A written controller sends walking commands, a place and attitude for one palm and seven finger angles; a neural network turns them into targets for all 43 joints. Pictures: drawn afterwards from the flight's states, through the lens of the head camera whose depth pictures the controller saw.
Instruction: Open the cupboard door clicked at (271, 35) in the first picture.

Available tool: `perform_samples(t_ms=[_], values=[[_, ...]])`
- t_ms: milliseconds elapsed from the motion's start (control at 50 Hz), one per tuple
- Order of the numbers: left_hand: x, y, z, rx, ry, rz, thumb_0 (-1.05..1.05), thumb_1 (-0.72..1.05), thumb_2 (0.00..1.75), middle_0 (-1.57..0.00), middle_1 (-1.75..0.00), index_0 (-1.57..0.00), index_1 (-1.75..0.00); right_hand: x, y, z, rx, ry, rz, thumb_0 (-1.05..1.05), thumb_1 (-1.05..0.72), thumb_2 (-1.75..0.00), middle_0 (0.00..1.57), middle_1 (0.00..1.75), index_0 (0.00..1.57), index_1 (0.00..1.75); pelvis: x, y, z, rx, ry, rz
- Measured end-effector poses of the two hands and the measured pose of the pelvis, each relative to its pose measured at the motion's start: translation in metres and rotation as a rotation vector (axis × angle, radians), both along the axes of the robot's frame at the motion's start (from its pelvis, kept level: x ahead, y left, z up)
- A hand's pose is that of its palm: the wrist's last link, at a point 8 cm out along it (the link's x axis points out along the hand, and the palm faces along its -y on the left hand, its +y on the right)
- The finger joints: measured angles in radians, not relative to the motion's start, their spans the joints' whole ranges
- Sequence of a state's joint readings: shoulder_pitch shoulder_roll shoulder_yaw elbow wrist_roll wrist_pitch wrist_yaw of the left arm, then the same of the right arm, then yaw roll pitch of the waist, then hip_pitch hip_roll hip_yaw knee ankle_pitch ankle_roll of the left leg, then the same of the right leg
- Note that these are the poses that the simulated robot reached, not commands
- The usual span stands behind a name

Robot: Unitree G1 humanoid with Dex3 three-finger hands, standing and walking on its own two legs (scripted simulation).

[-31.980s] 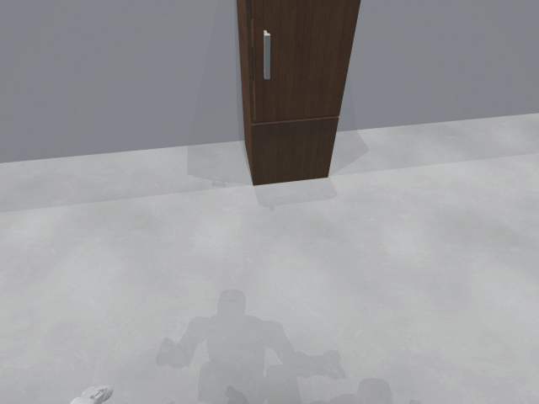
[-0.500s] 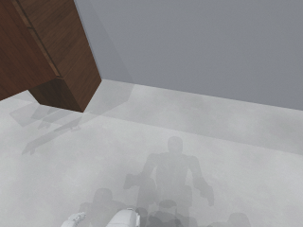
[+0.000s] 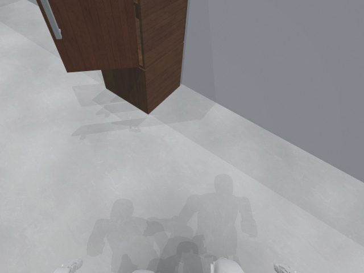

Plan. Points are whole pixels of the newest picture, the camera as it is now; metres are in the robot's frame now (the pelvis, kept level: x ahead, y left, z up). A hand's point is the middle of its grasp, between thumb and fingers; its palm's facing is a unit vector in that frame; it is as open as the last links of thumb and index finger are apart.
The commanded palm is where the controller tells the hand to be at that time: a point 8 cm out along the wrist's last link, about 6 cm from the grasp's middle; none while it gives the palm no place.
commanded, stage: turn to face it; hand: left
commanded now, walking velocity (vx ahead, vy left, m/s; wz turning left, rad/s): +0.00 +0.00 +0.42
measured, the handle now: (52, 16) +1.01 +0.62 -0.04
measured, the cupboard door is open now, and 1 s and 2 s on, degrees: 48 48 48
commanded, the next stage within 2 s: take the last steps up to it in 0.38 s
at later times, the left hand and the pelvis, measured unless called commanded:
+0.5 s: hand out of the picture +0.03 +0.14 -0.16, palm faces +0.23 -0.94 -0.24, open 7.3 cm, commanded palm none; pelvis +0.02 -0.06 +0.00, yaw +13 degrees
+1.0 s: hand out of the picture +0.07 +0.23 -0.17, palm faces +0.35 -0.92 -0.17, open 7.4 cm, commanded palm none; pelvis +0.07 +0.03 +0.01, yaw +19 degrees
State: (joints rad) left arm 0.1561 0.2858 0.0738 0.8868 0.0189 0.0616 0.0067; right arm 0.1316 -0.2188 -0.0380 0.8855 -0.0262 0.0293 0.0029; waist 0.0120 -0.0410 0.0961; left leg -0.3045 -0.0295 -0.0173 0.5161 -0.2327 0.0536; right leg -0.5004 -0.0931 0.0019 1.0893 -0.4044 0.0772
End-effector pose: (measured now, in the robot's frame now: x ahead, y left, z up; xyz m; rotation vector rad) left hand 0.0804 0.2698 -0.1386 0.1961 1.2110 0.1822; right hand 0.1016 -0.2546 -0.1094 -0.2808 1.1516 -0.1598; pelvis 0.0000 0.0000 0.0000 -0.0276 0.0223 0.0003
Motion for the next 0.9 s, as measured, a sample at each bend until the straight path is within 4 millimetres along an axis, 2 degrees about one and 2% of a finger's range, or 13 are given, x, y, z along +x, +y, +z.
perform_samples(t_ms=[120, 240, 320, 460, 560, 660, 720, 780, 900], values=[[0.017, -0.016, 0.011, 0.004, -0.058, 0.016, 0.01, 0.91, 0.9, -0.19, -0.3, -0.2, -0.3, -0.014, -0.002, -0.01, 0.043, 0.064, 0.006, 0.0, -0.9, -0.9, 0.2, 0.3, 0.2, 0.3, 0.004, -0.013, 0.002, 0.002, 0.004, 0.051], [0.021, -0.048, 0.014, 0.023, -0.103, 0.036, 0.01, 0.91, 0.9, -0.2, -0.3, -0.2, -0.3, -0.025, -0.026, -0.033, 0.082, 0.126, 0.002, 0.0, -0.9, -0.9, 0.2, 0.3, 0.2, 0.3, 0.009, -0.041, -0.007, 0.035, 0.011, 0.1], [0.002, -0.068, 0.018, 0.03, -0.083, 0.065, 0.01, 0.91, 0.9, -0.2, -0.3, -0.2, -0.3, -0.02, -0.043, -0.041, 0.088, 0.153, 0.013, 0.0, -0.91, -0.9, 0.2, 0.3, 0.2, 0.3, 0.01, -0.052, -0.006, 0.042, -0.005, 0.141], [-0.048, -0.088, 0.016, -0.007, -0.002, 0.178, 0.01, 0.91, 0.9, -0.2, -0.3, -0.2, -0.3, 0.01, -0.049, -0.028, 0.068, 0.157, 0.083, 0.0, -0.91, -0.9, 0.2, 0.3, 0.2, 0.3, 0.017, -0.059, 0.003, 0.068, -0.021, 0.208], [-0.091, -0.084, 0.005, -0.031, 0.06, 0.263, 0.01, 0.92, 0.9, -0.2, -0.3, -0.2, -0.3, 0.045, -0.031, -0.021, 0.047, 0.118, 0.175, 0.0, -0.91, -0.9, 0.19, 0.3, 0.19, 0.3, 0.017, -0.052, 0.001, 0.061, -0.028, 0.25], [-0.137, -0.069, -0.014, -0.074, 0.133, 0.354, 0.01, 0.91, 0.9, -0.2, -0.3, -0.2, -0.3, 0.083, 0.009, -0.014, 0.031, 0.042, 0.282, 0.0, -0.91, -0.9, 0.19, 0.3, 0.19, 0.3, 0.021, -0.031, -0.006, 0.04, -0.027, 0.293], [-0.155, -0.055, -0.027, -0.096, 0.188, 0.389, 0.01, 0.91, 0.9, -0.2, -0.3, -0.2, -0.3, 0.097, 0.032, -0.012, 0.022, -0.022, 0.323, 0.0, -0.91, -0.9, 0.19, 0.3, 0.2, 0.3, 0.022, -0.015, -0.014, 0.037, -0.027, 0.302], [-0.148, -0.039, -0.023, -0.101, 0.2, 0.387, 0.01, 0.91, 0.9, -0.2, -0.3, -0.2, -0.3, 0.09, 0.047, -0.007, 0.02, -0.027, 0.322, 0.0, -0.91, -0.9, 0.2, 0.3, 0.2, 0.3, 0.027, -0.002, -0.008, 0.027, -0.031, 0.303], [-0.093, -0.009, -0.006, -0.092, 0.08, 0.365, 0.01, 0.91, 0.9, -0.19, -0.3, -0.2, -0.3, 0.051, 0.064, -0.008, 0.035, 0.107, 0.29, 0.0, -0.91, -0.9, 0.2, 0.3, 0.2, 0.3, 0.045, 0.02, 0.006, 0.014, -0.026, 0.329]])
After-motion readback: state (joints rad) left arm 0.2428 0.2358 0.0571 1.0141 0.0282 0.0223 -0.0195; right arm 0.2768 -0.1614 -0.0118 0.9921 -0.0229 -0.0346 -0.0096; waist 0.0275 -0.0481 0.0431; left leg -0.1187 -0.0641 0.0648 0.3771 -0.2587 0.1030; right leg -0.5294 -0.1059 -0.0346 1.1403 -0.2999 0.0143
